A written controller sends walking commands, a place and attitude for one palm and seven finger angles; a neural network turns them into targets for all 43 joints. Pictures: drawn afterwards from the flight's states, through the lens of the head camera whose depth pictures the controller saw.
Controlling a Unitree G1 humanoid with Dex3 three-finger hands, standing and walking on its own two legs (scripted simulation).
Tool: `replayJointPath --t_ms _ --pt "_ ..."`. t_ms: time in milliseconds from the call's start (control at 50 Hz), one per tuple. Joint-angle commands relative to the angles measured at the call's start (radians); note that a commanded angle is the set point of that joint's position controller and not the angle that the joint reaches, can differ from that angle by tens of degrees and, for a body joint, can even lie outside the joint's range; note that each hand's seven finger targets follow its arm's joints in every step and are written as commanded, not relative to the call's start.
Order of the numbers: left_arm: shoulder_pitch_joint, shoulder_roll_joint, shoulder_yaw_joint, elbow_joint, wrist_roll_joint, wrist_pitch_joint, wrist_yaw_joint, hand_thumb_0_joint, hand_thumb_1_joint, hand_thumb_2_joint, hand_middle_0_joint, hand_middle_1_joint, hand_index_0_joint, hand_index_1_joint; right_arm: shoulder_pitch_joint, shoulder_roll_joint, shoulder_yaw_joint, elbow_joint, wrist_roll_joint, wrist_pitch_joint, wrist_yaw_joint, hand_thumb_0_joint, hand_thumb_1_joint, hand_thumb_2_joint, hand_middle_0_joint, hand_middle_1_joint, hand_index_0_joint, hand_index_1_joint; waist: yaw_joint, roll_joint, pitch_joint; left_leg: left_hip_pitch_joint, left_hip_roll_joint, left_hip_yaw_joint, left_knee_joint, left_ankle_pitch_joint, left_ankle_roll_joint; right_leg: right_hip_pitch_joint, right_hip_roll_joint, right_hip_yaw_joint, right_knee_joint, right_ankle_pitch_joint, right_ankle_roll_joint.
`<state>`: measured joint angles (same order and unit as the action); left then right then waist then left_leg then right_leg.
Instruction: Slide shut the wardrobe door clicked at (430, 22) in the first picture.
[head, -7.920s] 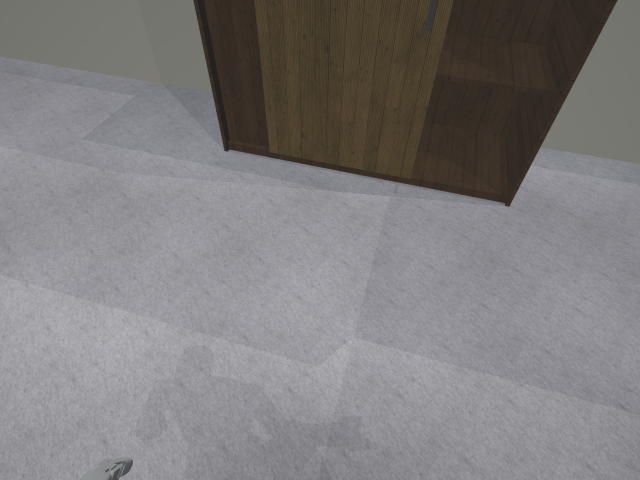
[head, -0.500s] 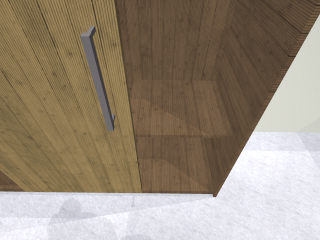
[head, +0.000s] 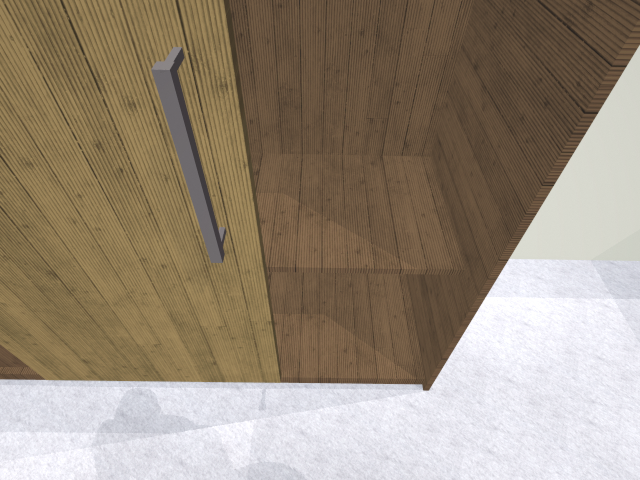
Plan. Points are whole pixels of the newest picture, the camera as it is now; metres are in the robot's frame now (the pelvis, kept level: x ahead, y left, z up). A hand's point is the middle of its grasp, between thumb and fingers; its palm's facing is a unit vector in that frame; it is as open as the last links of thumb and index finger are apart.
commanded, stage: look again from close up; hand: left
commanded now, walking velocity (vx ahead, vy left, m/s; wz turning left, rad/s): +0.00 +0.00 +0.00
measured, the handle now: (200, 173) +0.48 +0.21 +0.13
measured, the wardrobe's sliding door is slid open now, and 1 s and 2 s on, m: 0.45 0.45 0.45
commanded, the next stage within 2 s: raise the hand with hooked fingers in 0.54 s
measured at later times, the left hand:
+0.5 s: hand out of the picture -0.02 +0.14 -0.18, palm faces +0.05 -0.99 -0.15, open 7.4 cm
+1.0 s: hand (226, 428) +0.18 +0.13 +0.00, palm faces -0.01 -1.00 +0.02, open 8.2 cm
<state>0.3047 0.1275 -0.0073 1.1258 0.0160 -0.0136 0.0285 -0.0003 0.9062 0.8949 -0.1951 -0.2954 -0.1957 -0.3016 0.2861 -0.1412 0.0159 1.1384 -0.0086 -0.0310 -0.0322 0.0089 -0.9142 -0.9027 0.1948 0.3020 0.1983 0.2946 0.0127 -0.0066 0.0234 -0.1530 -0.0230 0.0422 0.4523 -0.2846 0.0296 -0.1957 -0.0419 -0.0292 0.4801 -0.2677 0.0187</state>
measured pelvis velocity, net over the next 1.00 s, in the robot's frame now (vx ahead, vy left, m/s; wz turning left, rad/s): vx -0.03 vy -0.03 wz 0.00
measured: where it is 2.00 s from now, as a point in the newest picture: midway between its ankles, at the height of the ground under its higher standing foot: outside the picture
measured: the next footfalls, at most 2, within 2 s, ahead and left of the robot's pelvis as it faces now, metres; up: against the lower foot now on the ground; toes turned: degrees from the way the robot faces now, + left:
none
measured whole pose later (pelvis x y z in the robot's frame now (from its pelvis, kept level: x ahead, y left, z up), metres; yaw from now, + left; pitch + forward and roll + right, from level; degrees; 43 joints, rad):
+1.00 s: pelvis -0.03 -0.03 -0.06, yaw +0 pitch +9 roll +1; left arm 0.39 0.13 0.09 0.07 -0.20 -0.49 -0.24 0.01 0.70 0.80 -0.21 -0.44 -0.21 -0.45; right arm 0.16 -0.27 -0.09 0.55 0.01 -0.27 -0.01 0.02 -0.91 -0.90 0.19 0.30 0.20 0.29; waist 0.00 -0.04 -0.14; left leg -0.64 0.01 0.03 0.95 -0.46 -0.02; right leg -0.69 -0.02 -0.04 0.97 -0.45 -0.03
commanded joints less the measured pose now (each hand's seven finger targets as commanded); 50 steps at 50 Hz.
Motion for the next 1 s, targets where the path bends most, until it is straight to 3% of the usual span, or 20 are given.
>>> replayJointPath --t_ms 0,280,600,620,640,660,680,700,720,740,760,780,820,840,860,880,900,920,960,980 --pt "0.070 0.093 0.020 -0.021 -0.001 -0.011 0.011 0.000 0.900 0.900 -0.200 -0.300 -0.200 -0.300 0.066 -0.087 -0.013 -0.018 -0.001 -0.012 -0.006 0.000 -0.900 -0.900 0.200 0.300 0.200 0.300 -0.006 0.010 0.036 -0.054 0.112 -0.099 -0.090 0.211 0.013 0.017 -0.064 0.067 -0.056 0.192 -0.050" --pt "0.082 0.088 0.020 -0.025 -0.001 -0.010 0.010 0.000 0.900 0.900 -0.200 -0.300 -0.200 -0.300 0.074 -0.073 -0.010 -0.011 0.000 -0.005 -0.005 0.000 -0.900 -0.900 0.200 0.300 0.200 0.300 -0.003 0.001 0.069 -0.078 0.108 -0.096 -0.094 0.136 0.011 0.004 -0.063 0.073 -0.083 0.135 -0.056" --pt "0.094 0.081 0.021 -0.022 -0.002 -0.013 0.010 0.000 0.900 0.900 -0.200 -0.300 -0.200 -0.300 0.090 -0.060 -0.009 -0.007 0.001 -0.004 -0.006 0.000 -0.900 -0.900 0.200 0.300 0.200 0.300 -0.004 -0.001 0.064 -0.072 0.108 -0.094 -0.087 0.152 0.006 0.008 -0.060 0.077 -0.088 0.149 -0.061" --pt "0.145 0.127 0.021 0.012 0.008 -0.036 0.049 0.000 0.900 0.900 -0.200 -0.300 -0.200 -0.300 -0.032 -0.110 -0.020 -0.086 0.009 -0.010 0.005 0.000 -0.900 -0.900 0.200 0.300 0.200 0.300 0.031 -0.035 0.099 -0.140 0.114 -0.052 0.103 0.229 -0.028 -0.021 -0.113 0.117 -0.089 0.552 -0.043" --pt "-0.602 0.290 0.043 -1.600 -0.213 -0.245 0.043 0.000 0.877 0.890 -0.202 -0.315 -0.202 -0.315 0.001 -0.297 -0.046 -0.458 0.043 -0.165 -0.034 0.000 -0.900 -0.900 0.200 0.300 0.200 0.300 -0.116 0.221 -0.432 0.147 0.024 -0.038 -0.023 0.304 0.001 0.088 -0.017 0.049 0.011 0.388 -0.051" --pt "-0.506 0.380 0.144 -1.592 -0.158 -0.232 0.111 0.000 0.853 0.880 -0.203 -0.330 -0.203 -0.330 -0.130 -0.191 -0.011 -0.396 0.060 -0.249 -0.074 0.000 -0.900 -0.900 0.200 0.300 0.200 0.300 -0.069 0.258 -0.363 0.149 0.050 -0.007 -0.001 0.304 0.000 0.004 0.038 0.037 0.047 0.208 -0.052" --pt "0.033 0.065 -0.025 -1.227 -0.123 -0.060 0.133 0.000 0.830 0.870 -0.205 -0.345 -0.205 -0.345 -0.066 -0.145 -0.030 -0.413 0.051 -0.297 -0.066 0.000 -0.900 -0.900 0.200 0.300 0.200 0.300 -0.049 0.221 -0.258 0.034 0.066 -0.046 -0.032 0.316 -0.004 -0.074 0.037 -0.036 0.078 0.055 -0.059" --pt "0.112 -0.071 -0.097 -1.117 -0.161 0.024 0.137 0.000 0.807 0.860 -0.207 -0.360 -0.207 -0.360 -0.055 -0.155 -0.036 -0.375 0.078 -0.311 -0.065 0.000 -0.900 -0.900 0.200 0.300 0.200 0.300 -0.054 0.095 -0.126 -0.068 0.053 -0.070 -0.010 0.231 -0.014 -0.115 0.029 -0.067 0.058 0.059 -0.046" --pt "0.013 -0.041 -0.113 -1.308 -0.182 -0.022 0.120 0.000 0.783 0.850 -0.208 -0.375 -0.208 -0.375 -0.060 -0.200 -0.049 -0.444 0.080 -0.329 -0.072 0.000 -0.900 -0.900 0.200 0.300 0.200 0.300 -0.061 0.069 -0.072 -0.105 0.045 -0.081 0.021 0.140 -0.012 -0.139 0.027 -0.064 0.042 0.053 -0.037" --pt "0.022 0.023 -0.067 -1.314 -0.162 -0.069 0.114 0.000 0.760 0.840 -0.210 -0.390 -0.210 -0.390 -0.061 -0.225 -0.063 -0.458 0.058 -0.346 -0.075 0.000 -0.900 -0.900 0.200 0.300 0.200 0.300 -0.085 -0.018 -0.102 -0.129 0.033 -0.079 0.068 0.101 -0.006 -0.182 0.033 -0.061 0.042 0.021 -0.034" --pt "0.070 0.020 -0.057 -1.284 -0.151 -0.103 0.092 0.000 0.737 0.830 -0.212 -0.405 -0.212 -0.405 -0.055 -0.229 -0.069 -0.505 0.042 -0.358 -0.066 0.000 -0.900 -0.900 0.200 0.300 0.200 0.300 -0.088 -0.078 -0.089 -0.179 0.012 -0.082 0.115 0.088 -0.003 -0.224 0.037 -0.066 0.057 -0.005 -0.035" --pt "0.098 -0.008 -0.046 -1.205 -0.147 -0.151 0.064 0.000 0.713 0.820 -0.213 -0.420 -0.213 -0.420 -0.054 -0.220 -0.075 -0.522 0.024 -0.358 -0.058 0.000 -0.900 -0.900 0.200 0.300 0.200 0.300 -0.079 -0.192 -0.076 -0.241 0.005 -0.076 0.162 0.063 -0.006 -0.286 0.035 -0.065 0.075 -0.063 -0.030" --pt "0.308 -0.040 0.012 -1.043 -0.185 -0.281 -0.037 0.000 0.667 0.800 -0.217 -0.450 -0.217 -0.450 -0.103 -0.213 -0.097 -0.576 0.011 -0.352 -0.030 0.000 -0.900 -0.900 0.200 0.300 0.200 0.300 -0.001 -0.304 -0.044 -0.395 0.008 -0.060 0.241 0.000 -0.026 -0.364 0.035 -0.062 0.154 -0.147 -0.031" --pt "0.368 -0.029 0.055 -1.024 -0.213 -0.361 -0.098 0.000 0.643 0.790 -0.218 -0.465 -0.218 -0.465 -0.120 -0.212 -0.107 -0.602 0.009 -0.344 -0.012 0.000 -0.900 -0.900 0.200 0.300 0.200 0.300 0.026 -0.298 -0.069 -0.458 0.001 -0.050 0.284 -0.008 -0.034 -0.363 0.032 -0.049 0.201 -0.131 -0.034" --pt "0.428 0.036 0.145 -0.983 -0.233 -0.430 -0.169 0.000 0.620 0.780 -0.220 -0.480 -0.220 -0.480 -0.121 -0.213 -0.121 -0.620 0.019 -0.329 0.013 0.000 -0.900 -0.900 0.200 0.300 0.200 0.300 0.067 -0.199 -0.105 -0.488 -0.007 -0.037 0.329 0.025 -0.048 -0.337 0.026 -0.023 0.257 -0.064 -0.054" --pt "0.383 0.064 0.172 -1.035 -0.254 -0.511 -0.238 0.000 0.597 0.770 -0.222 -0.495 -0.222 -0.495 -0.145 -0.217 -0.121 -0.657 0.013 -0.316 0.030 0.000 -0.900 -0.900 0.200 0.300 0.200 0.300 0.061 -0.136 -0.143 -0.523 -0.015 -0.027 0.375 0.036 -0.052 -0.334 0.018 -0.015 0.311 -0.006 -0.058" --pt "0.343 0.133 0.242 -1.046 -0.254 -0.563 -0.275 0.000 0.573 0.760 -0.223 -0.510 -0.223 -0.510 -0.168 -0.217 -0.129 -0.690 0.015 -0.302 0.034 0.000 -0.900 -0.900 0.200 0.300 0.200 0.300 0.065 -0.129 -0.169 -0.574 -0.019 -0.013 0.416 0.026 -0.047 -0.338 0.015 0.009 0.346 0.005 -0.057" --pt "0.353 0.159 0.273 -1.056 -0.248 -0.567 -0.287 0.000 0.550 0.750 -0.225 -0.525 -0.225 -0.525 -0.179 -0.214 -0.130 -0.726 0.015 -0.284 0.034 0.000 -0.900 -0.900 0.200 0.300 0.200 0.300 0.079 -0.091 -0.194 -0.599 -0.023 0.003 0.430 0.020 -0.037 -0.325 0.012 0.026 0.363 0.012 -0.055" --pt "0.309 0.200 0.296 -1.170 -0.253 -0.518 -0.281 0.000 0.503 0.730 -0.228 -0.555 -0.228 -0.555 -0.185 -0.209 -0.127 -0.782 0.020 -0.238 0.031 0.000 -0.900 -0.900 0.200 0.300 0.200 0.300 0.094 -0.015 -0.247 -0.601 -0.027 0.005 0.434 0.013 -0.029 -0.299 0.019 0.050 0.374 0.002 -0.059" --pt "0.266 0.175 0.262 -1.255 -0.259 -0.494 -0.271 0.000 0.480 0.720 -0.230 -0.570 -0.230 -0.570 -0.194 -0.206 -0.119 -0.821 0.025 -0.224 0.028 0.000 -0.900 -0.900 0.200 0.300 0.200 0.300 0.079 0.034 -0.273 -0.586 -0.028 0.010 0.440 0.005 -0.024 -0.303 0.019 0.058 0.371 -0.012 -0.055"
